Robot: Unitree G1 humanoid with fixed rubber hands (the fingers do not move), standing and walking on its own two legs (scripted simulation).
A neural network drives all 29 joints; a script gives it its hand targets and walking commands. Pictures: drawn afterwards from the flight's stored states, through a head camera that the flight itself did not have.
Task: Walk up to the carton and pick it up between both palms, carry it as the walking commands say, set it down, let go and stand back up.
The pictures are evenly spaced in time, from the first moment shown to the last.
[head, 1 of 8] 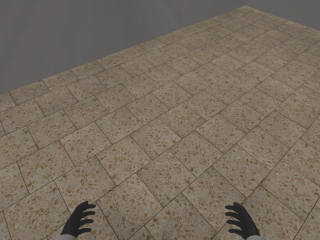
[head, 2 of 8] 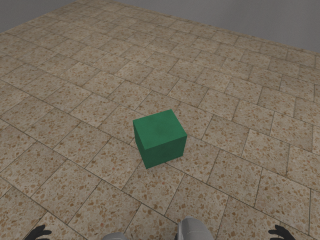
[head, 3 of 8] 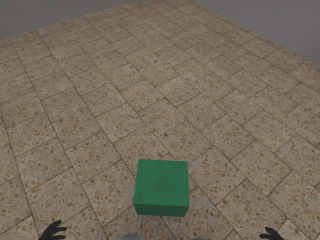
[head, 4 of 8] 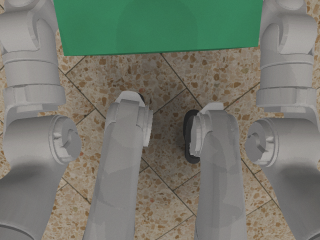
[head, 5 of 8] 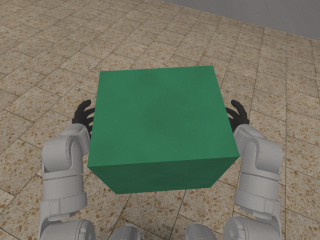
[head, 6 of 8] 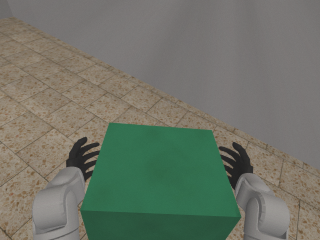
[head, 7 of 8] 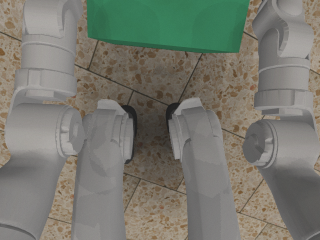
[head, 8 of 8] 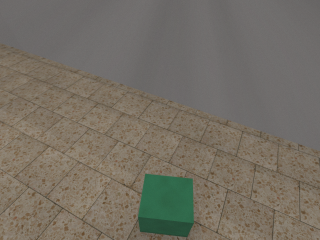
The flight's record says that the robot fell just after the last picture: no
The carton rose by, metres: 0.69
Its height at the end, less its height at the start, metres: +0.00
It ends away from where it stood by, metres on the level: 1.28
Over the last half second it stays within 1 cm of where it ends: yes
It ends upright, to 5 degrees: yes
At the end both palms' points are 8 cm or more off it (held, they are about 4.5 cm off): yes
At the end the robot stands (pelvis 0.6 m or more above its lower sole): yes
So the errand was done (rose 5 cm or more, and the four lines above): yes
